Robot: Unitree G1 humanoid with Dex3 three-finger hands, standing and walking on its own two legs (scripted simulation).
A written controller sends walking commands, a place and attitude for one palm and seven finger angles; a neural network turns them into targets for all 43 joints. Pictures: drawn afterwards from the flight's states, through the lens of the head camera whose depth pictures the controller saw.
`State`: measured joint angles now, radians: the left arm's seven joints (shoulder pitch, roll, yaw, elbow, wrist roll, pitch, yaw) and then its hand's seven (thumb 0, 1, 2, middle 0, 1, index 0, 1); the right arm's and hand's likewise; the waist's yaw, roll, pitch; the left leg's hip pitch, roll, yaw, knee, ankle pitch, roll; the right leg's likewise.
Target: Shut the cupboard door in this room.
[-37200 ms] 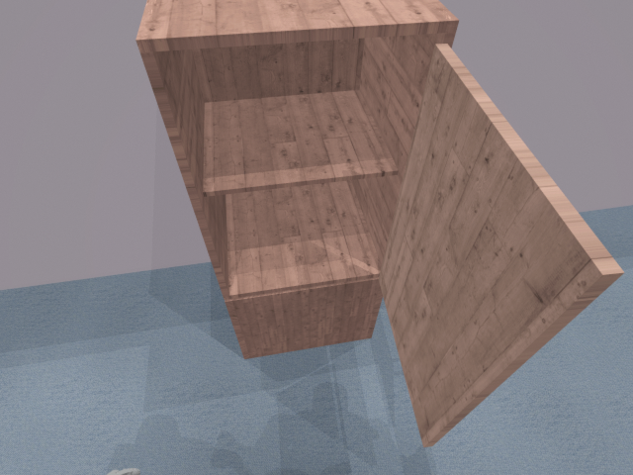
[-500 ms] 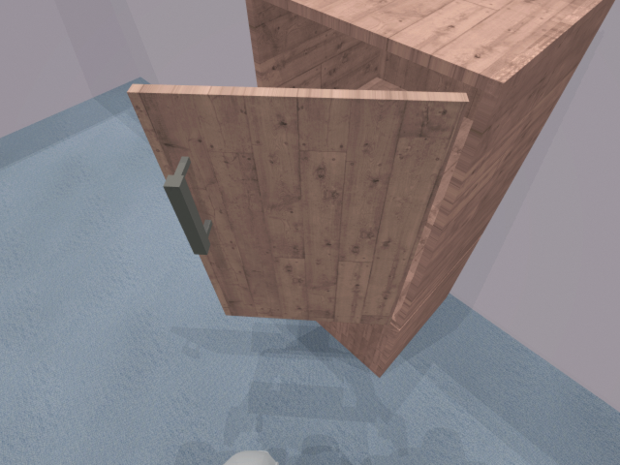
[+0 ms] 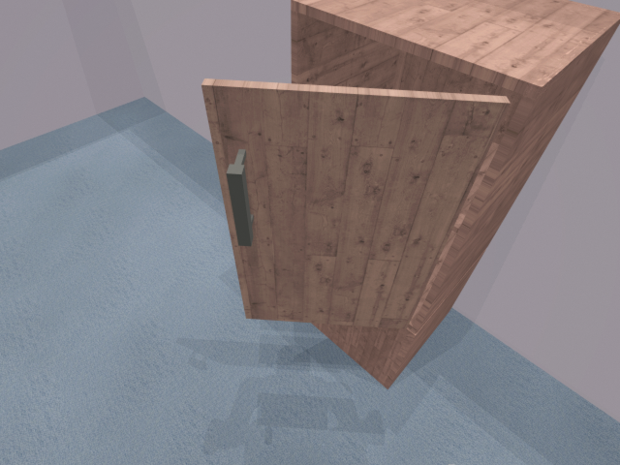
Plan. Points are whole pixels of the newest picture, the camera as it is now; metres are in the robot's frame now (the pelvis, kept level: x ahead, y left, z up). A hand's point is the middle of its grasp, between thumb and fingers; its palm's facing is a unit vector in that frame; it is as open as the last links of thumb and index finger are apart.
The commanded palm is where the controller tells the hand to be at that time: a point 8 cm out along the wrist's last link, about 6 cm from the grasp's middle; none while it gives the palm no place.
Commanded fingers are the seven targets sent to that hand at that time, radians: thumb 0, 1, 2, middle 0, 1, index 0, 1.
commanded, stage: come to a stop and stand still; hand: left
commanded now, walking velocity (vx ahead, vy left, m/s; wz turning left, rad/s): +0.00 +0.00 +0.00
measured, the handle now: (243, 199) +0.47 +0.15 +0.08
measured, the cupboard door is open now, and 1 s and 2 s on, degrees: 40 40 40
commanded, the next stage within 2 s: look again from close up in 1.46 s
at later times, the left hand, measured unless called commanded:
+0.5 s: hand out of the picture -0.07 +0.16 -0.17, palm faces +0.01 -0.98 -0.19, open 7.4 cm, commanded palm none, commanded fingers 0.00 0.90 0.90 -0.20 -0.30 -0.20 -0.30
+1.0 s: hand out of the picture -0.10 +0.16 -0.17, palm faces +0.08 -0.98 -0.18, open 7.4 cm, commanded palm none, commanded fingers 0.00 0.90 0.90 -0.20 -0.30 -0.20 -0.30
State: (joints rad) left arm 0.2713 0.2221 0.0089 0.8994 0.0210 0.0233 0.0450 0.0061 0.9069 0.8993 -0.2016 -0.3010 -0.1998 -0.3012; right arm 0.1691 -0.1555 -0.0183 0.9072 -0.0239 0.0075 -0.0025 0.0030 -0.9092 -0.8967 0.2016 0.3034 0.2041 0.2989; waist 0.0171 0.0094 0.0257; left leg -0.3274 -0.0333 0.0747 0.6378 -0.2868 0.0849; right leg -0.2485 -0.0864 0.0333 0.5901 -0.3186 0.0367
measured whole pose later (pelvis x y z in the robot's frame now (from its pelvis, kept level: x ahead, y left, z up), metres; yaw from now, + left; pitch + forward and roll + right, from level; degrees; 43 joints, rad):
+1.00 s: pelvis -0.08 -0.01 +0.00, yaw +1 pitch -3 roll -1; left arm 0.36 0.14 0.03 1.03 0.03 0.02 0.02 0.00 0.91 0.90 -0.20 -0.30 -0.20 -0.30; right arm 0.22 -0.16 -0.06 1.08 -0.02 0.04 -0.01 0.00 -0.91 -0.90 0.20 0.30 0.20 0.30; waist 0.01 0.01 0.04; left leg -0.38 -0.04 0.05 0.52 -0.17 0.06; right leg -0.34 -0.04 0.08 0.58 -0.34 0.00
